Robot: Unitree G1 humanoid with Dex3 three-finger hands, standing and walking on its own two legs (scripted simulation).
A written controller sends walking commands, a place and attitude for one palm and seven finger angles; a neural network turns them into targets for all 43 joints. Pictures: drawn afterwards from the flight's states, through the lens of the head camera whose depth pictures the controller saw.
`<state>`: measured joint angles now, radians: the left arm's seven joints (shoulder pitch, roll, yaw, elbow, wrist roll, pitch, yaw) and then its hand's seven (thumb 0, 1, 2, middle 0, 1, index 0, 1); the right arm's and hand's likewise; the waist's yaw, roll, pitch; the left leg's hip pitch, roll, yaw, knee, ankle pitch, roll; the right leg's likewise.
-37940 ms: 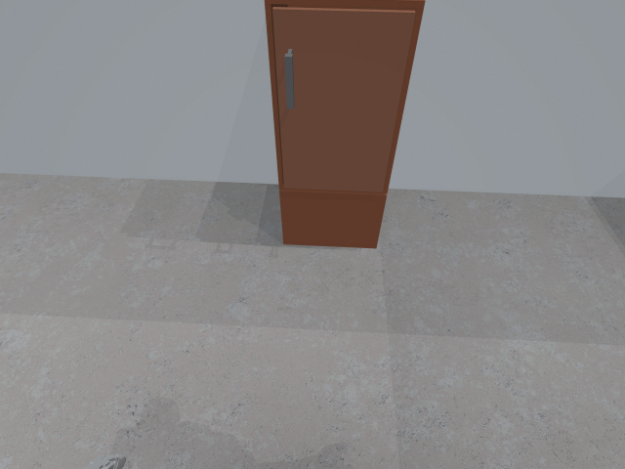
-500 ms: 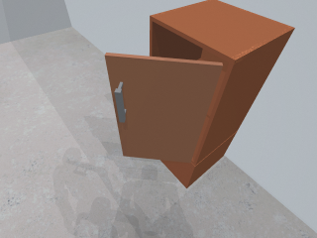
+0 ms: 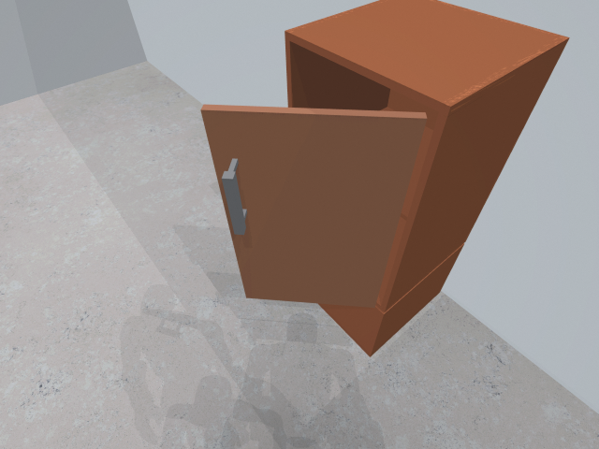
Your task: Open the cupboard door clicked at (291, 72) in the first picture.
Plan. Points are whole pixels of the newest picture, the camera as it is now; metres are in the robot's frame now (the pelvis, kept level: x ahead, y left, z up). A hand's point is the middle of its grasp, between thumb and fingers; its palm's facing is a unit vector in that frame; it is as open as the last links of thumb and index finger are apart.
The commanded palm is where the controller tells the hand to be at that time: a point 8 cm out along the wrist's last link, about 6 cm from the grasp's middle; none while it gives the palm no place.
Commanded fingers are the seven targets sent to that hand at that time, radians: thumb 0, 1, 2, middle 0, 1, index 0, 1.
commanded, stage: come to a stop and stand still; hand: left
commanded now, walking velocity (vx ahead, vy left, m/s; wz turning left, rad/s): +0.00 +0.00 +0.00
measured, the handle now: (237, 197) +0.55 +0.16 +0.00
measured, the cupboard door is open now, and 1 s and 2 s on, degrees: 45 45 45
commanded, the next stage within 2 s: look again from close up in 1.20 s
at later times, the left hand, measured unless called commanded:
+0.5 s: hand out of the picture +0.05 +0.16 -0.17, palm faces -0.01 -0.97 -0.23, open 7.4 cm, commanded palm none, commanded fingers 0.00 0.90 0.90 -0.20 -0.30 -0.20 -0.30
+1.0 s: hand out of the picture +0.05 +0.14 -0.17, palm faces +0.00 -0.97 -0.22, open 7.4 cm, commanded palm none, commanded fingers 0.00 0.90 0.90 -0.20 -0.30 -0.20 -0.30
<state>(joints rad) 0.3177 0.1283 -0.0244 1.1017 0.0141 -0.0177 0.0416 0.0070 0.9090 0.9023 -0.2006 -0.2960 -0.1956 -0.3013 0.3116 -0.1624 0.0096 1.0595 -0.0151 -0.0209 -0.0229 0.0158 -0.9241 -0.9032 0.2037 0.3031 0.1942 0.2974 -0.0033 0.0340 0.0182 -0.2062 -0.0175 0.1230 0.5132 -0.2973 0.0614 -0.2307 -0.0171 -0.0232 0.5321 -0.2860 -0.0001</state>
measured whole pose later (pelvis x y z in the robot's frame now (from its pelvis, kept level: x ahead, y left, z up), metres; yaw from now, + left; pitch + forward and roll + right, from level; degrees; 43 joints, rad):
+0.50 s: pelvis +0.02 -0.02 +0.00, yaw -1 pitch -1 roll +1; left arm 0.24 0.17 -0.01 1.10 0.01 -0.02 0.04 0.01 0.92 0.90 -0.20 -0.30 -0.20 -0.30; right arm 0.25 -0.17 0.01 1.12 -0.01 -0.03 -0.03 0.01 -0.91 -0.90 0.20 0.30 0.19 0.30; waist 0.00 0.01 0.04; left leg -0.13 0.00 0.13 0.44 -0.29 0.02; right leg -0.18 0.01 -0.01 0.49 -0.29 -0.03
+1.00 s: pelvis +0.03 -0.04 +0.01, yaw -1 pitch -1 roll +1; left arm 0.23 0.18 -0.01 1.10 0.01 -0.02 0.03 0.01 0.91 0.90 -0.20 -0.30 -0.20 -0.30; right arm 0.22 -0.18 0.01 1.13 -0.01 -0.02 -0.03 0.01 -0.91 -0.90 0.20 0.30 0.19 0.30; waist 0.00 0.00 0.05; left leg -0.12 0.03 0.11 0.41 -0.27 -0.01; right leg -0.15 0.04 -0.03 0.44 -0.28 -0.06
